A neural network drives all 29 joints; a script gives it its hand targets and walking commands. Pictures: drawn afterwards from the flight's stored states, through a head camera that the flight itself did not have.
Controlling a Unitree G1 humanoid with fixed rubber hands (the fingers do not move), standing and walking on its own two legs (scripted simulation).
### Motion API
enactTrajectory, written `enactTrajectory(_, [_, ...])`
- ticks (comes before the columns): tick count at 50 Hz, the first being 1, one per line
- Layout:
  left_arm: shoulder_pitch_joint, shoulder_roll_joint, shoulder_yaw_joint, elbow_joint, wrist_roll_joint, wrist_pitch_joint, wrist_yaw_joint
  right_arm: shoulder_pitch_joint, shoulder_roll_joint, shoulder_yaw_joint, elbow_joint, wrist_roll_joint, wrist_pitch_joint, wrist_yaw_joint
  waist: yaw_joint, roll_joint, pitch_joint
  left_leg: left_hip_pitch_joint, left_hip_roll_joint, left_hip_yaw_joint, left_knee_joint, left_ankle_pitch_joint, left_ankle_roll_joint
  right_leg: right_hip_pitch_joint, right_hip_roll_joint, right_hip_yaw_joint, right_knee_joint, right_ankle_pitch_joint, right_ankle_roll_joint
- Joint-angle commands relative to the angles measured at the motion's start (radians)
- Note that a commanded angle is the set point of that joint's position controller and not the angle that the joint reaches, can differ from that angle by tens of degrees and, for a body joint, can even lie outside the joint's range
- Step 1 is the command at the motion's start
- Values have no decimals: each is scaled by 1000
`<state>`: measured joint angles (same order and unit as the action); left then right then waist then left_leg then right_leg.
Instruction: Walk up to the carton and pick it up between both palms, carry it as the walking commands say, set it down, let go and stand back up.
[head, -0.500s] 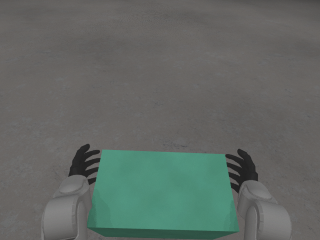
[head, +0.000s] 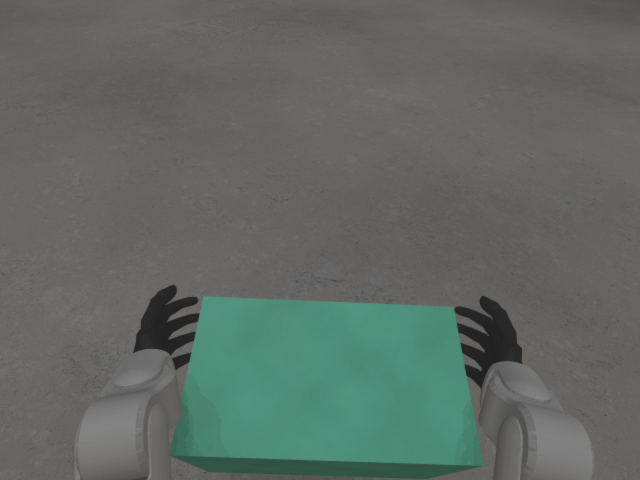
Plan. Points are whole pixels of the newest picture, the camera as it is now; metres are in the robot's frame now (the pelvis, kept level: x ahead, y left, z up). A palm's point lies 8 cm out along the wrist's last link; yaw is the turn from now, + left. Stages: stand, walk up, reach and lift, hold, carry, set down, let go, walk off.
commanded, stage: carry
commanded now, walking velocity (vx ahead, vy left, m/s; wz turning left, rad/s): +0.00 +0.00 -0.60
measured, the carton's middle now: (323, 394) +0.25 +0.00 +0.01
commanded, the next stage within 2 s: none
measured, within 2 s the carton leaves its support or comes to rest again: neither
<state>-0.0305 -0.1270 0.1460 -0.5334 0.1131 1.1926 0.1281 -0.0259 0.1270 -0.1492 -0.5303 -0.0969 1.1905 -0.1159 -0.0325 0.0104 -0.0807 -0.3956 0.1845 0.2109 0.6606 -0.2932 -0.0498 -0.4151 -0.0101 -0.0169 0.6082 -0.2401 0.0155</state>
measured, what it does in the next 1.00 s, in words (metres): steps on the spot, turning right: left foot, then right foot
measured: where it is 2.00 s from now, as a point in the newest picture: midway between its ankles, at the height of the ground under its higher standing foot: outside the picture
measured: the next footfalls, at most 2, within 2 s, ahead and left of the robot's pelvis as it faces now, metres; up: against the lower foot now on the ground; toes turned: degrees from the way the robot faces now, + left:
left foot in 0.56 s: +0.04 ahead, +0.11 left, +0.00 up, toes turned -10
right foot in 0.92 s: -0.05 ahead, -0.17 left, +0.00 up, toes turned -41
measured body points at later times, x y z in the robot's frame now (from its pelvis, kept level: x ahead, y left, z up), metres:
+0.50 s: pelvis -0.01 -0.01 +0.00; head +0.01 -0.01 +0.45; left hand +0.29 +0.10 +0.09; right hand +0.19 -0.25 +0.09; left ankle +0.00 +0.13 -0.70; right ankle +0.03 -0.13 -0.72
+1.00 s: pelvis -0.04 -0.04 -0.01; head -0.04 -0.05 +0.44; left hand +0.27 -0.03 +0.08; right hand +0.06 -0.33 +0.07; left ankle +0.00 +0.11 -0.67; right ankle -0.08 -0.14 -0.72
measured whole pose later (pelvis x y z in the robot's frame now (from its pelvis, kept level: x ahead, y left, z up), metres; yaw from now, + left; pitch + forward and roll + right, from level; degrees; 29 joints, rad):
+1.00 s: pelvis -0.04 -0.04 -0.01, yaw -33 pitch +3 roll -3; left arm -0.03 -0.13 0.14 -0.54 0.11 1.20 0.12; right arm -0.01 0.13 -0.15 -0.58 -0.11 1.22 -0.12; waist -0.02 0.08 -0.04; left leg -0.47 0.24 0.11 1.08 -0.64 -0.15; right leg -0.39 0.00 -0.15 0.63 -0.28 -0.03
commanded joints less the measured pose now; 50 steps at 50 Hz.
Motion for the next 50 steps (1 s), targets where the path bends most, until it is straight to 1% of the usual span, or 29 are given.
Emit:
enactTrajectory(1, [-368,-798,-725,-55,-352,17,-210,-397,822,749,-63,360,18,200,3,-111,-176,70,31,-79,2,-123,-49,37,-188,232,-179,208,-60])
enactTrajectory(4, [-359,-803,-724,-65,-347,15,-209,-386,827,755,-60,365,18,205,-2,-72,-186,128,51,-123,-69,-82,-39,-7,-147,189,-132,188,-45])
enactTrajectory(6, [-363,-814,-732,-76,-348,16,-210,-378,824,750,-50,361,15,208,-7,113,-172,230,178,-228,-215,-7,10,-136,-55,63,20,67,-4])
enactTrajectory(7, [-366,-816,-736,-78,-345,19,-210,-371,819,744,-36,354,14,209,-6,233,-157,261,274,-269,-277,82,56,-204,-9,-17,151,-114,12])
enactTrajectory(8, [-379,-817,-746,-86,-354,21,-214,-371,813,740,-39,347,13,207,-1,270,-144,237,340,-268,-290,135,101,-218,-28,-45,268,-245,11])
enactTrajectory(10, [-399,-824,-767,-92,-382,22,-224,-371,800,740,-61,330,12,203,20,199,-112,172,315,-147,-263,153,68,-148,-83,-60,250,-238,5])
enactTrajectory(12, [-392,-815,-770,-80,-398,24,-227,-365,787,737,-60,318,15,196,39,179,-115,108,251,-35,-171,135,0,9,-47,-120,80,-118,1])
enactTrajectory(13, [-388,-805,-767,-69,-395,23,-225,-358,778,735,-57,315,16,193,46,103,-114,72,202,0,-59,85,-26,91,-27,-110,-53,-33,-1])
enactTrajectory(14, [-369,-791,-756,-56,-389,24,-222,-350,763,731,-59,313,19,190,54,-30,-107,-18,141,21,87,-54,-69,180,-87,19,-208,60,-22])
enactTrajectory(15, [-352,-766,-732,-37,-369,24,-217,-342,757,744,-81,313,26,187,32,-293,-112,-194,15,14,260,-408,-117,211,-329,439,-308,301,-131])
enactTrajectory(16, [-356,-771,-732,-49,-381,24,-221,-355,767,764,-78,327,27,189,17,-258,-141,-178,-9,-116,397,-452,-118,202,-353,477,-278,470,-177])
enactTrajectory(18, [-347,-820,-758,-79,-382,15,-231,-366,833,791,-87,354,19,201,20,-138,-196,-162,-12,-172,428,-311,-96,225,-288,285,-221,399,-154])
enactTrajectory(20, [-340,-858,-754,-84,-372,2,-237,-383,874,809,-104,376,9,210,21,-152,-207,-130,-35,-170,353,-227,-76,238,-225,205,-191,408,-135])
enactTrajectory(24, [-305,-825,-751,-116,-345,-8,-230,-367,863,816,-122,389,7,213,38,-169,-244,-13,-105,-141,142,-211,-57,238,-230,243,-210,395,-142])
enactTrajectory(26, [-301,-799,-755,-129,-340,-3,-225,-340,849,803,-108,385,13,214,41,-167,-245,103,-117,-125,-46,-142,-45,189,-197,243,-197,319,-116])
enactTrajectory(27, [-312,-786,-760,-136,-343,1,-221,-319,846,795,-96,379,16,213,27,-141,-242,203,-100,-116,-204,-57,-39,133,-160,214,-161,241,-85])
enactTrajectory(28, [-326,-778,-763,-142,-341,7,-219,-304,834,784,-87,373,18,211,21,-29,-218,309,12,-223,-334,-57,-12,1,-101,156,-70,136,-49])
enactTrajectory(29, [-335,-775,-776,-160,-344,15,-222,-272,815,771,-62,349,16,208,11,309,-189,339,276,-483,-384,130,87,-186,13,16,144,-77,3])
enactTrajectory(30, [-370,-784,-779,-165,-349,21,-224,-296,808,759,-69,348,16,209,17,373,-113,299,412,-516,-410,322,186,-304,11,-43,386,-363,7])
enactTrajectory(32, [-412,-819,-796,-145,-385,20,-232,-342,792,738,-107,340,7,211,34,134,-68,252,301,-310,-360,408,166,-283,-52,-3,608,-305,17])
enactTrajectory(33, [-401,-818,-795,-126,-390,20,-233,-340,778,726,-102,332,4,211,37,112,-61,268,245,-223,-339,409,131,-298,-60,-2,597,-252,24])
enactTrajectory(36, [-382,-785,-790,-133,-391,30,-220,-315,753,717,-102,326,12,202,31,187,-72,328,184,-99,-262,490,82,-262,-38,-73,457,-207,47])
enactTrajectory(42, [-353,-749,-765,-95,-375,59,-202,-307,721,724,-99,326,38,196,10,303,-119,296,216,-32,-149,579,44,-51,11,-200,135,-171,38])
enactTrajectory(44, [-329,-754,-760,-74,-372,63,-202,-319,729,738,-103,331,42,196,29,272,-145,265,208,7,-22,578,2,87,42,-237,-86,-75,30])
enactTrajectory(45, [-330,-753,-755,-65,-369,63,-202,-313,726,742,-96,332,44,195,41,191,-173,198,175,41,107,560,-43,230,35,-219,-251,49,28])
enactTrajectory(46, [-319,-747,-739,-53,-357,61,-201,-326,712,747,-98,329,45,195,51,52,-163,-30,151,-7,284,228,-84,398,-90,-31,-255,208,-8])
enactTrajectory(47, [-292,-740,-725,-54,-351,53,-196,-328,729,790,-140,345,53,196,20,-290,-188,-305,26,-2,485,-431,-136,509,-405,399,-202,888,-153])
enactTrajectory(48, [-296,-740,-705,-56,-355,45,-203,-362,724,801,-131,356,53,200,18,-271,-215,-262,24,-153,582,-504,-126,424,-409,373,-142,1002,-225])
enactTrajectory(50, [-326,-816,-731,-77,-361,28,-221,-396,824,836,-117,386,38,218,23,-161,-203,-242,22,-192,565,-380,-98,303,-319,214,-158,692,-190])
